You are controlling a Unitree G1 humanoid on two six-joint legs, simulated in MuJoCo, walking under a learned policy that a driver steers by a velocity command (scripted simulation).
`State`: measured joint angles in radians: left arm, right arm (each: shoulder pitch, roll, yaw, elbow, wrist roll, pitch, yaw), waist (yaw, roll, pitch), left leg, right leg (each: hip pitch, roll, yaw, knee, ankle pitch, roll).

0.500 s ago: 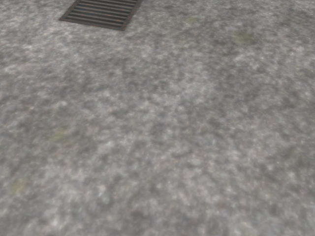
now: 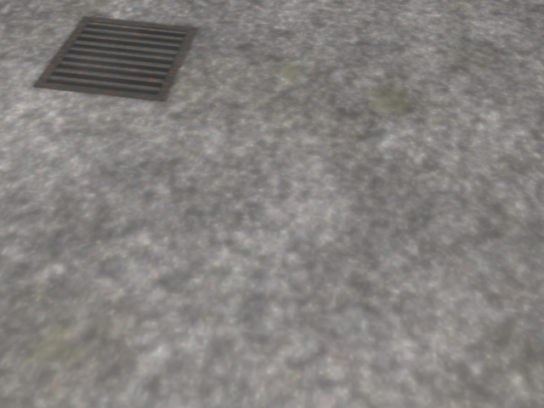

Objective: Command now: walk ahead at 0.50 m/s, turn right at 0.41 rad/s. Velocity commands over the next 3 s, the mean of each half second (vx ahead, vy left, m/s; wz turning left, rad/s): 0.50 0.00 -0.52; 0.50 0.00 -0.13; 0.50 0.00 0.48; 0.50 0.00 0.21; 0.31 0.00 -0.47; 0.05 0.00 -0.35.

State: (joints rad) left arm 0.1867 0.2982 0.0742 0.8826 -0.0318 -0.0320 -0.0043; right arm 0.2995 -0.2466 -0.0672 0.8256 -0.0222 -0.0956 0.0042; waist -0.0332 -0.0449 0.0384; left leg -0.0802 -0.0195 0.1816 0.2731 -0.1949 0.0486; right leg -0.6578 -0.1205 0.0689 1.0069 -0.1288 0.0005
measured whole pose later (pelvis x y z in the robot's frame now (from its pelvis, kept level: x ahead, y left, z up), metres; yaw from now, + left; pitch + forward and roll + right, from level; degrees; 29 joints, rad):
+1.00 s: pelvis +0.58 -0.12 +0.00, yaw -19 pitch +2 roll +0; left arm 0.15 0.28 0.05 0.72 0.01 -0.09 0.00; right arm 0.35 -0.26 -0.05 0.82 0.01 -0.08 0.02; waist -0.05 -0.03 0.03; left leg -0.19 -0.09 -0.06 0.32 -0.15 0.07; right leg -0.57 -0.06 0.07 0.89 -0.26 0.01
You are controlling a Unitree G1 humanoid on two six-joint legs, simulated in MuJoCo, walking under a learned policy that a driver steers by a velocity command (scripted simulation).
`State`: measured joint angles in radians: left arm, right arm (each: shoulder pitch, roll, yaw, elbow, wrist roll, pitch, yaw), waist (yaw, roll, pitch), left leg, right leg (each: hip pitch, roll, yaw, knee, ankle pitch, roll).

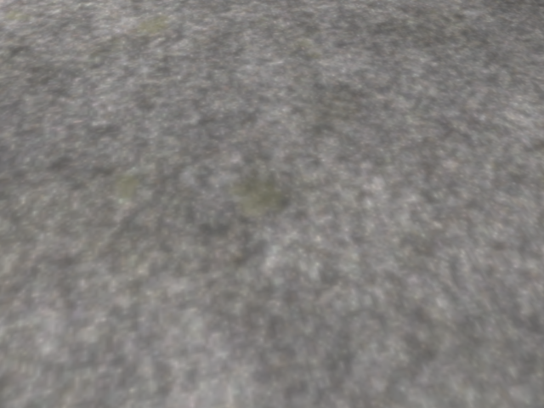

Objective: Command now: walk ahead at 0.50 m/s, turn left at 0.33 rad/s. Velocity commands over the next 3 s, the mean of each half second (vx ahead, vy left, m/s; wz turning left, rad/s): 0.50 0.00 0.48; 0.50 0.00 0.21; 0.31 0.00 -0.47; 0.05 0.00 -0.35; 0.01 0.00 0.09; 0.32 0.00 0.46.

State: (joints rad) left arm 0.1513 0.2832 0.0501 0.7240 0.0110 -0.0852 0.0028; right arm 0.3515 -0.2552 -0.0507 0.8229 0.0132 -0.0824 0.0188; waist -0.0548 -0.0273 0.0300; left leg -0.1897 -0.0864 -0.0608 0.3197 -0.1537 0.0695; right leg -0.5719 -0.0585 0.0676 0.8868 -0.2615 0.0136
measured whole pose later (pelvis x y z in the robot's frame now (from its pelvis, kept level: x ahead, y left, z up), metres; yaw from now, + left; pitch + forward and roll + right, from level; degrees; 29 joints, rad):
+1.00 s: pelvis +0.49 +0.12 +0.00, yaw +22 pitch +1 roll +1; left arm 0.21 0.31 0.06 0.83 -0.03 -0.05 0.00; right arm 0.30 -0.25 -0.06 0.75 -0.02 -0.09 0.02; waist -0.02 -0.04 0.03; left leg -0.11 -0.06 0.12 0.29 -0.19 0.07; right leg -0.69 -0.12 0.08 1.01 -0.12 0.02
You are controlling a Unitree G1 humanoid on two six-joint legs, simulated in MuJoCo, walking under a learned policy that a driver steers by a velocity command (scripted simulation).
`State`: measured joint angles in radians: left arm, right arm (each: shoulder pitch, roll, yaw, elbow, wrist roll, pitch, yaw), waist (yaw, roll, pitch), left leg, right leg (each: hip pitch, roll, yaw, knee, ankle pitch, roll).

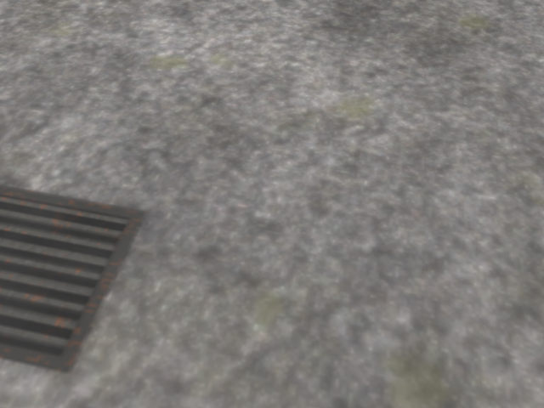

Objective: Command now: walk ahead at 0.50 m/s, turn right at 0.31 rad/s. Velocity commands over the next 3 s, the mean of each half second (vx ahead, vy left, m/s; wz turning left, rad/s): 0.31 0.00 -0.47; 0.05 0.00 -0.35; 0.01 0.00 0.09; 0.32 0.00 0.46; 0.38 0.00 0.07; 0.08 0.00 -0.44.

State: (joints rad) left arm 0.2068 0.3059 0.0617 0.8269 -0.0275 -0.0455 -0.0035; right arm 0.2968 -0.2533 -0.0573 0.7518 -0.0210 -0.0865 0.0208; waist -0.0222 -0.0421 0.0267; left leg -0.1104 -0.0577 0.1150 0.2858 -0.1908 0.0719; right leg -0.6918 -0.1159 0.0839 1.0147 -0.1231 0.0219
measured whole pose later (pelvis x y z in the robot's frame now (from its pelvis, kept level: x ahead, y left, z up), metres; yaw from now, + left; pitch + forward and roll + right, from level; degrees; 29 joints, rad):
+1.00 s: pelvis +0.30 -0.04 -0.01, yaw -27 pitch +1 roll -1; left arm 0.16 0.29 0.06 0.70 -0.01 0.06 0.02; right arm 0.18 -0.24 -0.04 0.73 -0.01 0.00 -0.02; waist -0.02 -0.02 0.03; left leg -0.30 0.01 -0.05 0.50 -0.22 -0.01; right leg -0.31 0.02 0.08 0.70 -0.41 0.09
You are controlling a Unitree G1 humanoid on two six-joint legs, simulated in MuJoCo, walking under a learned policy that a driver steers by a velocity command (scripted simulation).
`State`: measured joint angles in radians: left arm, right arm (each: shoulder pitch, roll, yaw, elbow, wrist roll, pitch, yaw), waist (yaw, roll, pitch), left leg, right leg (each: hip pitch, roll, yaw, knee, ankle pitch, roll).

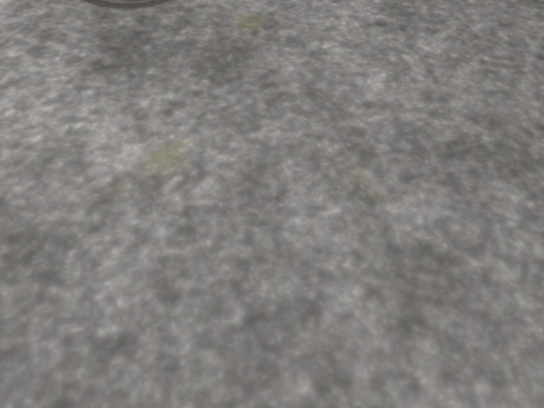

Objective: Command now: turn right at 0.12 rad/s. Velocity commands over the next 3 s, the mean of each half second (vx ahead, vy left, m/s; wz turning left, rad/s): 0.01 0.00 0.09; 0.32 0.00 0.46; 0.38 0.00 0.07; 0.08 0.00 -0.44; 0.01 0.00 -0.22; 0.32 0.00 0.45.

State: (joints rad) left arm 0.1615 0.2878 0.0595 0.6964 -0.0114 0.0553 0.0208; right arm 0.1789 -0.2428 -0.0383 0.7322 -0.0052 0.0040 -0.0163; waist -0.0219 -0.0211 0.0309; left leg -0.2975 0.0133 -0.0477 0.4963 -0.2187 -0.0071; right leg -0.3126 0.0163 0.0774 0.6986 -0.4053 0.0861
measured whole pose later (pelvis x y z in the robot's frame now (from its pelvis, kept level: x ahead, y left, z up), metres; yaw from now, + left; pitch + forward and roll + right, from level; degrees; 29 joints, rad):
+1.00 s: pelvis +0.16 +0.04 +0.00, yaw +20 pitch +3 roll -2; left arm 0.01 0.28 0.06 0.71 -0.01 -0.11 -0.03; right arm 0.45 -0.27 -0.06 0.79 0.02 -0.04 -0.03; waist -0.09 -0.04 0.01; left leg 0.02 -0.06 -0.19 0.30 -0.36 0.07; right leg -0.54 0.00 0.05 0.50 0.00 0.03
